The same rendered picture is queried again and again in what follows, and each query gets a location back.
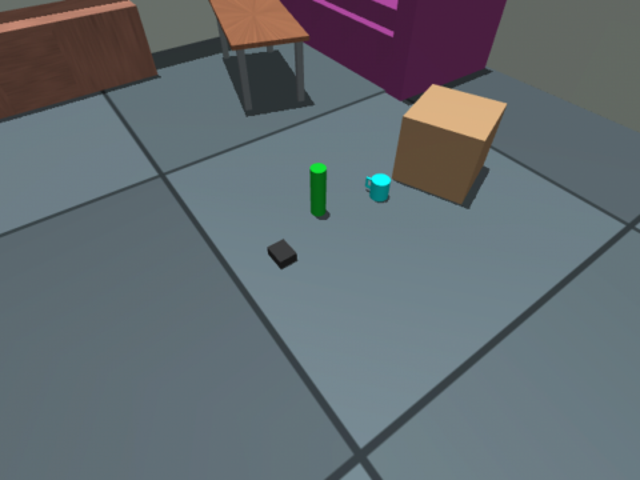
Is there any sofa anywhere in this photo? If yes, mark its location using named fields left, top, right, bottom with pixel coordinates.
left=279, top=0, right=507, bottom=101

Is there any coffee table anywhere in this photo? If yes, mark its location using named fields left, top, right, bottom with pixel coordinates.
left=209, top=0, right=309, bottom=110

